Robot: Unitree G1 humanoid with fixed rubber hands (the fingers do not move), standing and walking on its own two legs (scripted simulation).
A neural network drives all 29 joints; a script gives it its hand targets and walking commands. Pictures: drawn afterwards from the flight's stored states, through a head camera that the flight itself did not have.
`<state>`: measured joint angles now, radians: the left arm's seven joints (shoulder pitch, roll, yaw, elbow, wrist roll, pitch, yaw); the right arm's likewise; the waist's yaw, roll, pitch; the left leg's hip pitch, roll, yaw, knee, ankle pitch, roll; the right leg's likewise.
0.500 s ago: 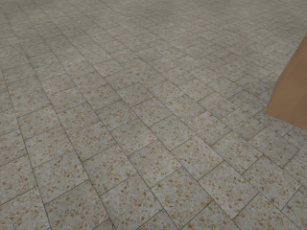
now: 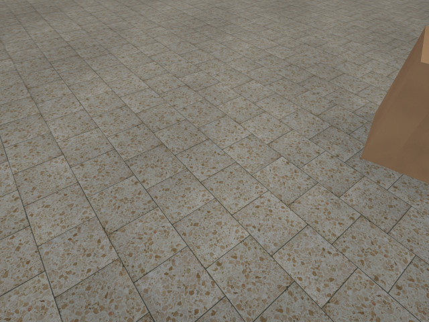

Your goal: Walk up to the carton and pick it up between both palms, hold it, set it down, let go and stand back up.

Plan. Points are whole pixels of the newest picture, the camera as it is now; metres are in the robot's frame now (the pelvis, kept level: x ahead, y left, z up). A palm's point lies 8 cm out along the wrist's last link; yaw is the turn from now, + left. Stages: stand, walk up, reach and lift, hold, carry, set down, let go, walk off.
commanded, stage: walk up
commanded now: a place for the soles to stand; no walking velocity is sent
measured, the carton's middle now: out of the picture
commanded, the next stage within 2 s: none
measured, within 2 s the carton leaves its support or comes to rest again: neither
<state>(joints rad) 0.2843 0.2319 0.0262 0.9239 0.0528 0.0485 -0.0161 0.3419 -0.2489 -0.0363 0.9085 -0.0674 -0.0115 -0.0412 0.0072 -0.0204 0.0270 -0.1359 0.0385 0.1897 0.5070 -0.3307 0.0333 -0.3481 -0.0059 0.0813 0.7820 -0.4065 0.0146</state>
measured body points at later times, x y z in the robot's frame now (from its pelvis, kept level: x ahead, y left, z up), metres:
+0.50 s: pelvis +0.14 -0.14 -0.02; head +0.14 -0.15 +0.43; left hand +0.27 +0.12 -0.14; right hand +0.16 -0.42 -0.14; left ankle +0.14 +0.00 -0.66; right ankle +0.13 -0.23 -0.73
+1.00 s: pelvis +0.30 -0.25 -0.02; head +0.29 -0.25 +0.43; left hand +0.59 -0.12 -0.10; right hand +0.14 -0.51 -0.14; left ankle +0.39 -0.10 -0.73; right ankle +0.31 -0.43 -0.71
